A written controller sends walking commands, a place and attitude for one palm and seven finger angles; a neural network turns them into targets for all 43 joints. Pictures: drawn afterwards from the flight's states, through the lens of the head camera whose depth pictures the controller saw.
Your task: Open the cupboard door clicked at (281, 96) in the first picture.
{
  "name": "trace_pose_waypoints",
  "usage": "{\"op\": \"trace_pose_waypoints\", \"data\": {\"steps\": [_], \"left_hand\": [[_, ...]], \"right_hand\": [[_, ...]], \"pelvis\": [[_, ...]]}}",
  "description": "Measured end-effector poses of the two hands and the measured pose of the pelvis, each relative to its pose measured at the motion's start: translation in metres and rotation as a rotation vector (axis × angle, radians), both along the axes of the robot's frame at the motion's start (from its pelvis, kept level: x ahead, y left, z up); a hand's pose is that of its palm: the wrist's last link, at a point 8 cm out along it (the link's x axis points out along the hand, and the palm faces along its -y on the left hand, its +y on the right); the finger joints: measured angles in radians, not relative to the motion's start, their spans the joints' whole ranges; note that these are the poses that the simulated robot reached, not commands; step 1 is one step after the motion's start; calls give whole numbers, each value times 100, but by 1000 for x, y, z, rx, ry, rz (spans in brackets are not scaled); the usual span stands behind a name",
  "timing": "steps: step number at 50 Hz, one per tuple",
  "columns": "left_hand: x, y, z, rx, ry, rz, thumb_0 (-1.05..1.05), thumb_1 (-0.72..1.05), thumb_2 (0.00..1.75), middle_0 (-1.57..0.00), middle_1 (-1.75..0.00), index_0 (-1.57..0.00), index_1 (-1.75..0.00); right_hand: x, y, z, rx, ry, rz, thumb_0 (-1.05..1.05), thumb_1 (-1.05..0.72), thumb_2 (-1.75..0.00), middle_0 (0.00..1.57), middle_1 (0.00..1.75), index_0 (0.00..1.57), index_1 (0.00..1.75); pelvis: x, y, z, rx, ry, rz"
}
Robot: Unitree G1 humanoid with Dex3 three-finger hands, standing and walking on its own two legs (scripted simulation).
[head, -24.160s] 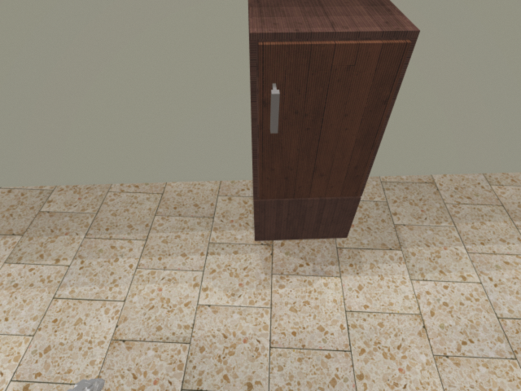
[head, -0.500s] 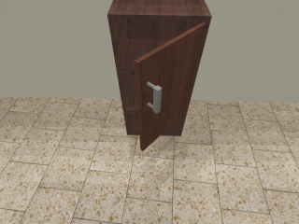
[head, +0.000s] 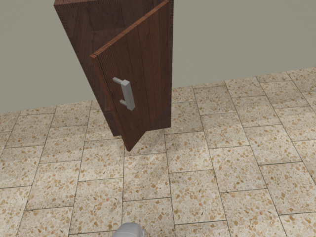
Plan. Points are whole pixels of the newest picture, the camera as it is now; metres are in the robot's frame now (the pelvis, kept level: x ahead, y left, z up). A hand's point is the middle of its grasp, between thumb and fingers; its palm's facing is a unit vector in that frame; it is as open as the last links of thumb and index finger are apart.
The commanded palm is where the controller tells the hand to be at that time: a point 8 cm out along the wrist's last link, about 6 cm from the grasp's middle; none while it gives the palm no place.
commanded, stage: walk to a spot facing it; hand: left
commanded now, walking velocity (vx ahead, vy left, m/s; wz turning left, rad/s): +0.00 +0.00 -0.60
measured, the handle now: (123, 93) +0.55 +0.18 -0.02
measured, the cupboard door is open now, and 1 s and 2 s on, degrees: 47 47 47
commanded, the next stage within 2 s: none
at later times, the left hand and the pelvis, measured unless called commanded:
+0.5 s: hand (87, 228) +0.15 +0.24 -0.17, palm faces -0.24 -0.94 -0.23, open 7.4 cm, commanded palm none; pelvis +0.01 +0.04 +0.00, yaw -18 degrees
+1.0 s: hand (134, 198) +0.24 +0.11 -0.17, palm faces -0.61 -0.77 -0.19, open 7.4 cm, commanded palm none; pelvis +0.03 +0.02 -0.01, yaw -38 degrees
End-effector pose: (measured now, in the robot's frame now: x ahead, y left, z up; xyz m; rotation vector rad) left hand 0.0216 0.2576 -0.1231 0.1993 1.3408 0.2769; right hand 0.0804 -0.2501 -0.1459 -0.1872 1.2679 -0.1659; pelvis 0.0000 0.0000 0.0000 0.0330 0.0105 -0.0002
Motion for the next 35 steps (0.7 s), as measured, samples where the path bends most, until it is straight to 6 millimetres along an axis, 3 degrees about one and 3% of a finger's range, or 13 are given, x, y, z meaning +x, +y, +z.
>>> {"op": "trace_pose_waypoints", "data": {"steps": [10,17,21,25,30,33,35], "left_hand": [[26,3,0,-37,19,-117,1,90,90,-20,-30,-20,-30],[60,28,-21,-69,8,-196,1,90,90,-20,-30,-20,-30],[94,36,-22,-72,-29,-269,1,90,90,-20,-30,-20,-30],[131,27,-13,-80,-67,-354,1,91,90,-20,-30,-20,-30],[176,-5,-7,-76,-100,-502,1,91,90,-20,-30,-19,-30],[201,-31,-10,-59,-156,-588,1,91,90,-20,-30,-19,-30],[209,-45,-10,-51,-178,-621,1,91,90,-20,-30,-20,-30]], "right_hand": [[37,4,28,-22,-168,-68,0,-91,-89,20,30,19,30],[30,22,32,-74,-229,-119,0,-91,-89,20,30,20,30],[-6,32,34,-88,-153,-140,0,-91,-89,20,30,20,30],[-53,36,32,-80,-65,-218,0,-91,-89,20,30,20,30],[-115,31,19,-57,13,-366,0,-91,-89,21,30,20,30],[-151,23,2,-41,56,-449,0,-91,-89,21,30,20,30],[-168,18,-4,-41,93,-496,1,-91,-89,20,30,20,30]], "pelvis": [[5,12,8,-5,21,-129],[14,39,-6,-54,43,-203],[14,43,-2,-50,21,-258],[15,42,3,-70,10,-319],[16,32,-1,-71,-1,-408],[16,19,-15,-42,-3,-449],[14,18,-18,-54,-10,-469]]}}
